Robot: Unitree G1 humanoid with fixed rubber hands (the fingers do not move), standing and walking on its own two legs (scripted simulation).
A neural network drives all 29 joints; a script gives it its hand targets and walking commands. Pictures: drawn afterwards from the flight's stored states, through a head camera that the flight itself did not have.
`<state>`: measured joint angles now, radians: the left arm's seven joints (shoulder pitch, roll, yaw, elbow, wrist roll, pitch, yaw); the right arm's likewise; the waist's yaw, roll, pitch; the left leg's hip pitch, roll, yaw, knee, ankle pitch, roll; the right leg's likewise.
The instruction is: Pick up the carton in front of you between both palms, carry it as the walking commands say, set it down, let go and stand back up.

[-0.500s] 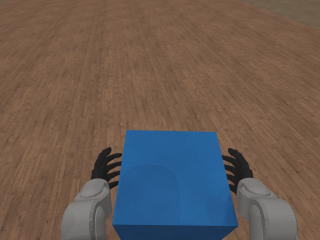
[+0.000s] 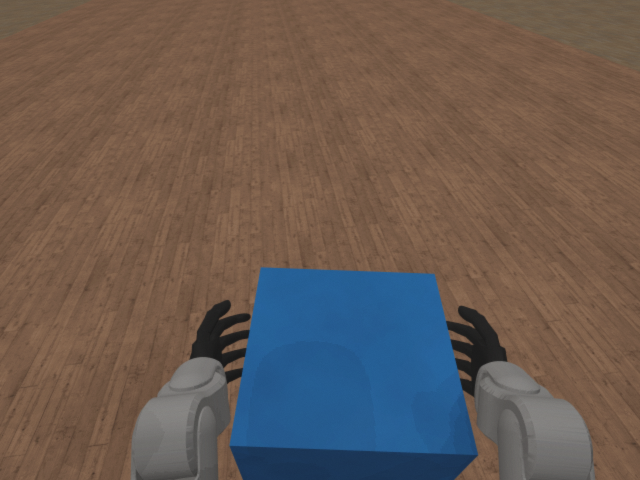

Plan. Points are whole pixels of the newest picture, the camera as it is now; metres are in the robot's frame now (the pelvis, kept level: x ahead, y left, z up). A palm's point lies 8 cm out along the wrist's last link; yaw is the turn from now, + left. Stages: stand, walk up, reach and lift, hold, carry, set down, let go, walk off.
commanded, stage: carry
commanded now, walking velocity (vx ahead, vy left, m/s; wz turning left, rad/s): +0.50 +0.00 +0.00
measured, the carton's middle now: (341, 396) +0.26 +0.01 +0.02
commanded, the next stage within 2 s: none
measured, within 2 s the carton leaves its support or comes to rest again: neither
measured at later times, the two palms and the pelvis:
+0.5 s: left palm (263, 212) +0.55 +0.13 +0.10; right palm (439, 218) +0.54 -0.17 +0.09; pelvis +0.31 -0.02 -0.02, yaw +0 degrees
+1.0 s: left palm (285, 138) +0.84 +0.12 +0.10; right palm (416, 142) +0.83 -0.18 +0.09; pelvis +0.60 -0.03 +0.00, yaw +0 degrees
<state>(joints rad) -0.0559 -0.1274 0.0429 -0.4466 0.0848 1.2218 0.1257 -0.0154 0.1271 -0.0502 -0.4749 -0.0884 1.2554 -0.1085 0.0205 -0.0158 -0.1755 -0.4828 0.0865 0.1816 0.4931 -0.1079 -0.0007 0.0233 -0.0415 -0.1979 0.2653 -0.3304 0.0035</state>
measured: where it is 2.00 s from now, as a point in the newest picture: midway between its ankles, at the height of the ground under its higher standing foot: (342, 348)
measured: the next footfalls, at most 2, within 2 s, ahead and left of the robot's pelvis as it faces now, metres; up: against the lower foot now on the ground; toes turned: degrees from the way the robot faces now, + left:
left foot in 0.04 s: +0.18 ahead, +0.12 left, +0.00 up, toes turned +12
right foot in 0.50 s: +0.49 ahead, -0.12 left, +0.00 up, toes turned -12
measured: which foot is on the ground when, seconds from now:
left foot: up 0.00-0.02, down 0.04-0.50, up 0.52-1.00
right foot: down 0.00-0.04, up 0.06-0.48, down 0.50-1.00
